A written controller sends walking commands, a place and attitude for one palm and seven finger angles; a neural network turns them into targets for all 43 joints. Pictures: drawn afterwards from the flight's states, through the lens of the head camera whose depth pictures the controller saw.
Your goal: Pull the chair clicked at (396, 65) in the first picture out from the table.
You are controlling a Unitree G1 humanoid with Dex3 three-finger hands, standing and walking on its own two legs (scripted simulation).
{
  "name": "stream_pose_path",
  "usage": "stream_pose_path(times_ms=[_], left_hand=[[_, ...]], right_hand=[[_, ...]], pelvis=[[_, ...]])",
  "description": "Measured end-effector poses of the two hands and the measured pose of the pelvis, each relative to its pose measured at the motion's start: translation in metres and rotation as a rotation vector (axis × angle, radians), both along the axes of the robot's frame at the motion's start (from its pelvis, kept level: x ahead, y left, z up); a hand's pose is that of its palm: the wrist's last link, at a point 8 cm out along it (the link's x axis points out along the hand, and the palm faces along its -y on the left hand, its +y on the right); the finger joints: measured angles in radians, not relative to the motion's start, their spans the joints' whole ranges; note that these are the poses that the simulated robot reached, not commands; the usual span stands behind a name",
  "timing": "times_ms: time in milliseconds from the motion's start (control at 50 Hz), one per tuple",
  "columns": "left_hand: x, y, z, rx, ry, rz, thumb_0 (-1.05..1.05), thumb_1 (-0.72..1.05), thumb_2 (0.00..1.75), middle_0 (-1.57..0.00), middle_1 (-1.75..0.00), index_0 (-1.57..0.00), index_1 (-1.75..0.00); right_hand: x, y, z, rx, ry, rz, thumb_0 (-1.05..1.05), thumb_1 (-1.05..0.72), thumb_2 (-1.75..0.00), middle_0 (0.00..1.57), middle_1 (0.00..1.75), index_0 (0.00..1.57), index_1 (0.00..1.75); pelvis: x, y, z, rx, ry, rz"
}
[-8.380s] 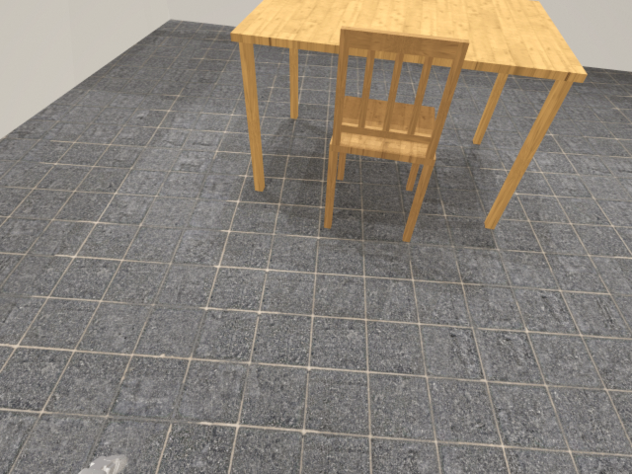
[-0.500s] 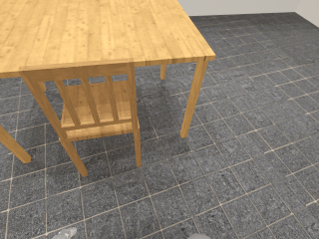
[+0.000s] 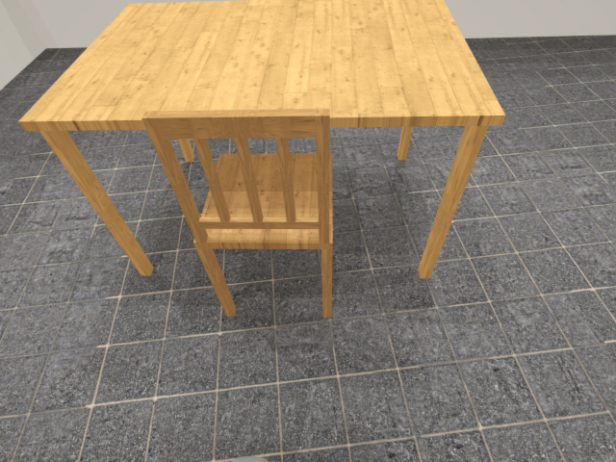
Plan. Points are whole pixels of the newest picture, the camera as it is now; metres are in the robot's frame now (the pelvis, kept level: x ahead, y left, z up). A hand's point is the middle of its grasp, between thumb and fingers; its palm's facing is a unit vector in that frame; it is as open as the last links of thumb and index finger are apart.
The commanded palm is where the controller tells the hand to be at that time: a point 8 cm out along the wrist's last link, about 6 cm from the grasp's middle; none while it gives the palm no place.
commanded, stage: take the last steps up to it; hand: left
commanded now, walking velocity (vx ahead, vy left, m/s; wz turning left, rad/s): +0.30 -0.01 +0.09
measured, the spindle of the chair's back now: (250, 182) +0.71 +0.18 -0.12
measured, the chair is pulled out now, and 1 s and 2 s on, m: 0.00 0.00 0.00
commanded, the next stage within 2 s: come to a stop and stand still in 0.74 s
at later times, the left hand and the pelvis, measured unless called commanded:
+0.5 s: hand out of the picture +0.12 +0.23 -0.18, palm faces +0.04 -0.99 -0.17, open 7.4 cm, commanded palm none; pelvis +0.09 +0.04 -0.01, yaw +1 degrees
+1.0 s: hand (225, 373) +0.28 +0.17 -0.17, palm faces +0.05 -0.98 -0.20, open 7.2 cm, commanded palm none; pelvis +0.25 -0.01 +0.00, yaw +1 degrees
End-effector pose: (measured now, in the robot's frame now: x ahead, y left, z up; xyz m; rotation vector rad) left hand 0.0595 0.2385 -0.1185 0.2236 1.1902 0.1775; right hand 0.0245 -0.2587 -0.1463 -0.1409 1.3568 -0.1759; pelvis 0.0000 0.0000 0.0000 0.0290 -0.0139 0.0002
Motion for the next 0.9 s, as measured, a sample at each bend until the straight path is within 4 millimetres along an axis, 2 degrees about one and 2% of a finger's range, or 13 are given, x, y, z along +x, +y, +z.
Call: stream_pose_path(times_ms=[60,160,200,260,340,440,500,560,640,680,720,820,900], left_hand=[[-0.03,0.012,-0.01,-0.022,0.054,0.049,0.01,0.9,0.9,-0.2,-0.3,-0.2,-0.3],[-0.077,0.04,-0.037,-0.063,0.169,0.131,0.01,0.9,0.9,-0.2,-0.3,-0.2,-0.3],[-0.086,0.047,-0.039,-0.071,0.224,0.132,0.01,0.91,0.9,-0.2,-0.3,-0.2,-0.3],[-0.082,0.053,-0.036,-0.089,0.252,0.125,0.01,0.91,0.9,-0.2,-0.3,-0.19,-0.3],[-0.052,0.056,-0.032,-0.105,0.221,0.116,0.01,0.91,0.9,-0.19,-0.3,-0.19,-0.3],[0.006,0.05,-0.032,-0.106,0.172,0.084,0.01,0.91,0.9,-0.19,-0.3,-0.19,-0.3],[0.053,0.041,-0.033,-0.104,0.137,0.047,0.01,0.91,0.9,-0.19,-0.3,-0.19,-0.3],[0.107,0.028,-0.034,-0.096,0.091,0.0,0.01,0.91,0.9,-0.19,-0.3,-0.19,-0.3],[0.179,0.008,-0.039,-0.073,-0.014,-0.041,0.01,0.91,0.9,-0.19,-0.3,-0.19,-0.3],[0.2,0.0,-0.038,-0.065,-0.06,-0.035,0.01,0.91,0.9,-0.19,-0.3,-0.19,-0.3],[0.21,-0.008,-0.033,-0.066,-0.07,-0.022,0.01,0.91,0.9,-0.19,-0.3,-0.2,-0.3],[0.215,-0.018,-0.022,-0.052,-0.019,0.013,0.0,0.93,0.9,-0.2,-0.3,-0.2,-0.3],[0.218,-0.018,-0.019,-0.048,0.021,0.024,0.0,0.94,0.9,-0.2,-0.3,-0.2,-0.3]], right_hand=[[0.022,0.012,0.005,-0.017,-0.03,0.057,0.01,-0.91,-0.9,0.2,0.3,0.2,0.3],[0.058,0.043,0.011,-0.051,-0.137,0.131,0.01,-0.91,-0.9,0.2,0.3,0.2,0.3],[0.062,0.055,0.017,-0.051,-0.161,0.13,0.01,-0.91,-0.9,0.2,0.3,0.2,0.3],[0.058,0.071,0.023,-0.046,-0.152,0.114,0.01,-0.91,-0.9,0.2,0.3,0.2,0.3],[0.043,0.081,0.02,-0.036,-0.077,0.085,0.01,-0.92,-0.9,0.2,0.3,0.2,0.3],[0.021,0.087,0.011,-0.008,0.044,0.029,0.01,-0.91,-0.9,0.2,0.3,0.2,0.3],[0.01,0.087,0.005,0.01,0.119,-0.011,0.01,-0.91,-0.9,0.2,0.3,0.2,0.3],[0.004,0.084,-0.002,0.03,0.193,-0.051,0.01,-0.91,-0.9,0.2,0.3,0.2,0.3],[0.011,0.07,-0.017,0.058,0.284,-0.088,0.01,-0.91,-0.9,0.2,0.3,0.2,0.3],[0.028,0.06,-0.022,0.064,0.296,-0.092,0.01,-0.91,-0.9,0.2,0.3,0.2,0.3],[0.055,0.049,-0.022,0.058,0.262,-0.084,0.01,-0.91,-0.9,0.2,0.3,0.2,0.3],[0.144,0.029,-0.014,0.039,0.09,-0.039,0.01,-0.91,-0.9,0.2,0.3,0.2,0.3],[0.207,0.028,-0.007,0.04,-0.021,-0.005,0.01,-0.91,-0.9,0.2,0.3,0.19,0.3]], pelvis=[[-0.001,0.01,-0.002,-0.01,0.006,0.016],[0.006,0.033,-0.013,-0.041,0.012,0.034],[0.013,0.038,-0.01,-0.039,0.004,0.024],[0.026,0.045,-0.003,-0.047,-0.001,0.028],[0.045,0.05,0.001,-0.047,-0.007,0.033],[0.073,0.049,-0.002,-0.033,-0.008,0.024],[0.094,0.043,-0.006,-0.024,-0.007,0.019],[0.118,0.034,-0.012,-0.019,-0.006,0.014],[0.156,0.015,-0.028,-0.014,-0.01,0.011],[0.17,0.007,-0.031,-0.023,-0.018,0.008],[0.18,0.001,-0.026,-0.033,-0.027,0.012],[0.206,-0.008,-0.011,-0.042,-0.015,0.026],[0.225,-0.011,-0.005,-0.045,0.0,0.027]])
